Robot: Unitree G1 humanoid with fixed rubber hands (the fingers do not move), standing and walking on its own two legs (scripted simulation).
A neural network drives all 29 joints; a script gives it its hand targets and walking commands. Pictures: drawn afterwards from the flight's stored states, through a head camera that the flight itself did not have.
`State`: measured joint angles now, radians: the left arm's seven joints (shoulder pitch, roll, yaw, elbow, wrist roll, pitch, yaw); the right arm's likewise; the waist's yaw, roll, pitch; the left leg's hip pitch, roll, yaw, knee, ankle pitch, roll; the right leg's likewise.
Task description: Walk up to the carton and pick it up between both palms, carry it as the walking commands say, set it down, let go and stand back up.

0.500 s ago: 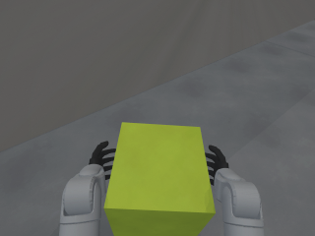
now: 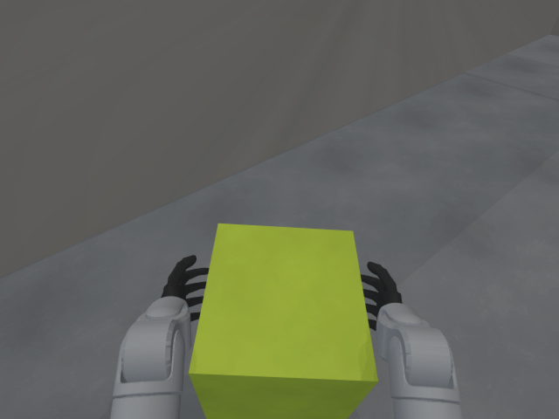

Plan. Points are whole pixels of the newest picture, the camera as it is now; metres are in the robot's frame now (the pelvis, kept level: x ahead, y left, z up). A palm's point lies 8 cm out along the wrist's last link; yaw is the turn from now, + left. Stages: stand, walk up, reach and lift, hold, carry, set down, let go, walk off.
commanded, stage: carry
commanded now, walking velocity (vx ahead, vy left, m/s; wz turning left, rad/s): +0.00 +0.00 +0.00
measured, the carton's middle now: (279, 332) +0.29 +0.01 -0.01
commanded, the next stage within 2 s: hold in 1.30 s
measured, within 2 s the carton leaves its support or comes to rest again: neither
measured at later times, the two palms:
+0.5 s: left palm (171, 324) +0.27 +0.15 +0.06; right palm (382, 331) +0.26 -0.13 +0.04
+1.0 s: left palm (163, 322) +0.27 +0.17 +0.05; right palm (371, 330) +0.27 -0.12 +0.04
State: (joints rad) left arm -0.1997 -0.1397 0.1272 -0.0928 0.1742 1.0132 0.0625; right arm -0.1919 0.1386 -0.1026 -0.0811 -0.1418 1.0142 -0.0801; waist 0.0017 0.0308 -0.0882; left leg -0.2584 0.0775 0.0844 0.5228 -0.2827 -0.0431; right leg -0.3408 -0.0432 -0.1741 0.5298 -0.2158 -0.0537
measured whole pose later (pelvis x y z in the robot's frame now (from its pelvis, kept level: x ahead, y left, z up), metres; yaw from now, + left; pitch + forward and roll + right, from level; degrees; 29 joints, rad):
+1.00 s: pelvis -0.01 +0.02 +0.00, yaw -1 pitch +1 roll +0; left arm -0.15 -0.13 0.11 0.06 0.17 0.78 0.07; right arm -0.13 0.13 -0.10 0.07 -0.16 0.77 -0.06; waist 0.00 0.03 -0.09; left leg -0.26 0.05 0.11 0.54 -0.29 -0.01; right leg -0.35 -0.07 -0.15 0.53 -0.20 -0.02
